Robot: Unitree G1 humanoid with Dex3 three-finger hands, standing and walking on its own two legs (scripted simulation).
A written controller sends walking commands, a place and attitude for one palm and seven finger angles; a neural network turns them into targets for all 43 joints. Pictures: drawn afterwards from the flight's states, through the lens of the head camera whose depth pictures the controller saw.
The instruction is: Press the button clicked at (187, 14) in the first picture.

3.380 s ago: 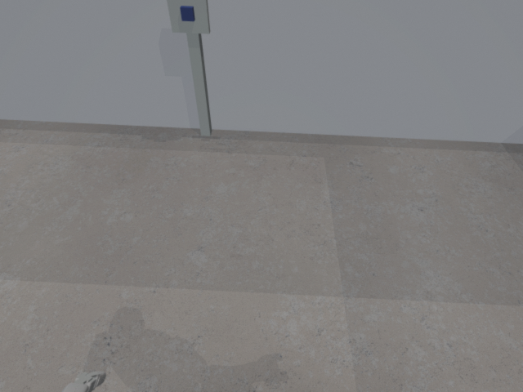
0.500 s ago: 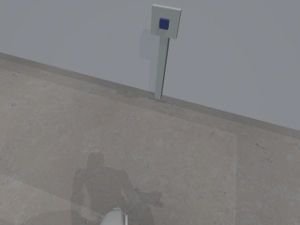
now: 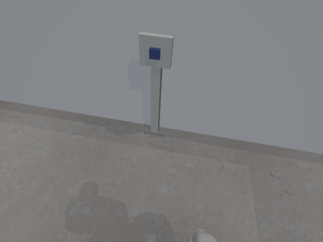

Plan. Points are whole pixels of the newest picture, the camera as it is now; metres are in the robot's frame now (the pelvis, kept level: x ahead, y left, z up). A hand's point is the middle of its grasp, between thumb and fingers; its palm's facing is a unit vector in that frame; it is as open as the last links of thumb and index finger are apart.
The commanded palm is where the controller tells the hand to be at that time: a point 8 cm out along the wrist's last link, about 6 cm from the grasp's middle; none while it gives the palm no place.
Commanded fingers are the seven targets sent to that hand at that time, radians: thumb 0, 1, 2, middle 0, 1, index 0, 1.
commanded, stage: walk to a spot facing it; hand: left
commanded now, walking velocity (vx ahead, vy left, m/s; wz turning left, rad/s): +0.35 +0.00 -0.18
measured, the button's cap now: (154, 53) +1.03 +0.07 -0.05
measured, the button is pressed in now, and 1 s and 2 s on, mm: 0 0 0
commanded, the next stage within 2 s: take the last steps up to it in 0.22 s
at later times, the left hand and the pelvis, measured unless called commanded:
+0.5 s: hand (124, 233) +0.19 +0.11 -0.17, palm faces +0.06 -0.98 -0.18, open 7.3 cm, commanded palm none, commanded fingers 0.00 0.90 0.90 -0.20 -0.30 -0.20 -0.30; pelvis +0.19 -0.06 +0.00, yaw +1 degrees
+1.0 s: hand (121, 166) +0.40 +0.16 -0.17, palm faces -0.01 -0.98 -0.18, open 7.4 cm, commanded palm none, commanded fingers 0.00 0.90 0.90 -0.20 -0.30 -0.20 -0.30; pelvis +0.34 -0.03 +0.00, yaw -3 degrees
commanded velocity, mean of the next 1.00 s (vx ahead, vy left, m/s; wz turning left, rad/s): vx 0.28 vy -0.01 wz -0.04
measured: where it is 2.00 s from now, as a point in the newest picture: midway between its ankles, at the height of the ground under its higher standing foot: (169, 200)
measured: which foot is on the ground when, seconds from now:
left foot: down 0.00-0.14, up 0.16-0.62, down 0.64-1.00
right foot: up 0.00-0.12, down 0.14-0.66, up 0.68-1.00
